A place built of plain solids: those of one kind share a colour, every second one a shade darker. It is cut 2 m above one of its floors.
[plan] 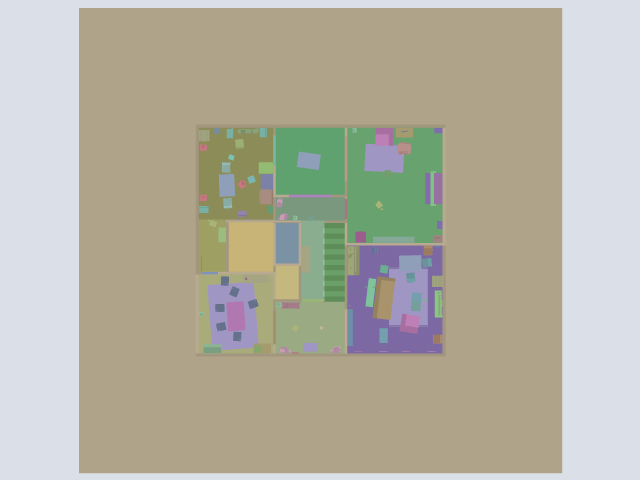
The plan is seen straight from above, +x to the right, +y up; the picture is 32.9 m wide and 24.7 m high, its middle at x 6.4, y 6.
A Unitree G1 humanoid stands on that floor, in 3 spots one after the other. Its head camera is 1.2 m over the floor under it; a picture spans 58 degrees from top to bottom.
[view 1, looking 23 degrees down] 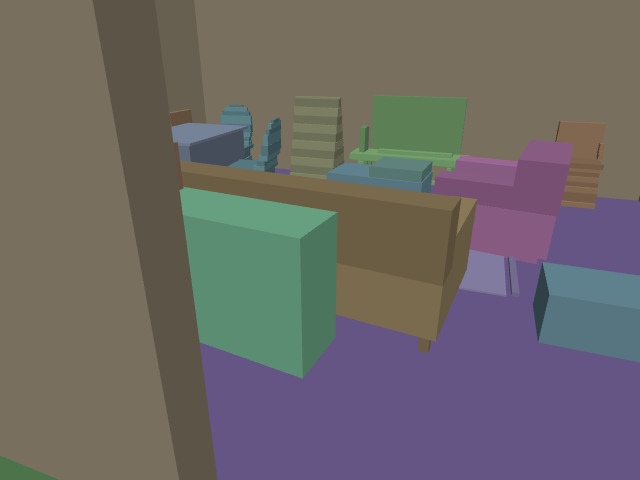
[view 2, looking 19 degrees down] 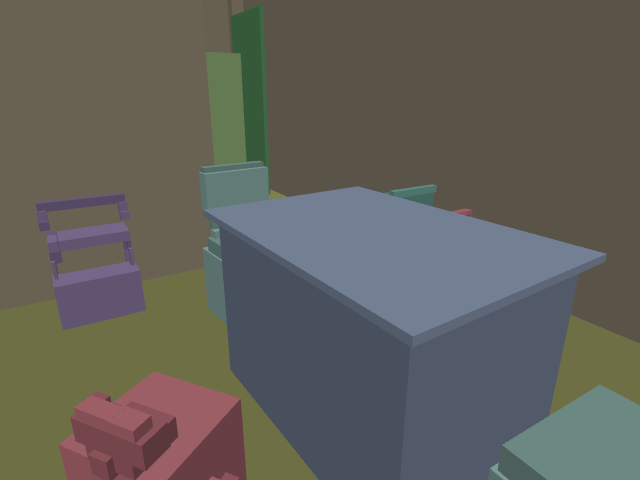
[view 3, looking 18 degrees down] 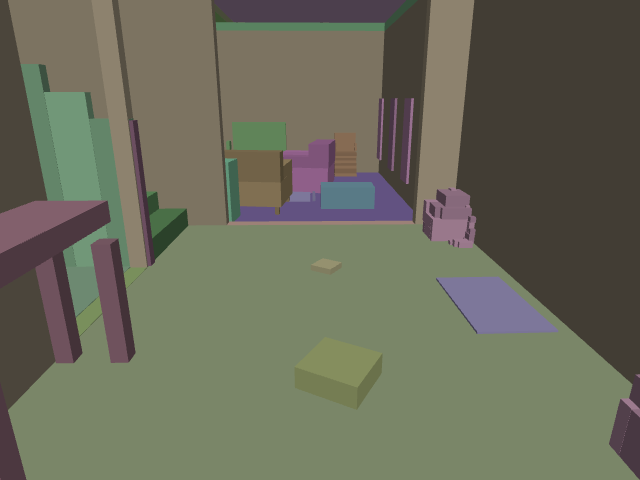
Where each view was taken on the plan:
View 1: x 7.15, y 1.92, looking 20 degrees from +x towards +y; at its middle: cube_shelf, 2.05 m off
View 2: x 2.52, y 9.93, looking -122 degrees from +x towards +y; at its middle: kitchen_table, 1.38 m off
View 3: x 3.48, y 1.57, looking -1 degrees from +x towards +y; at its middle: floor_foyer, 3.89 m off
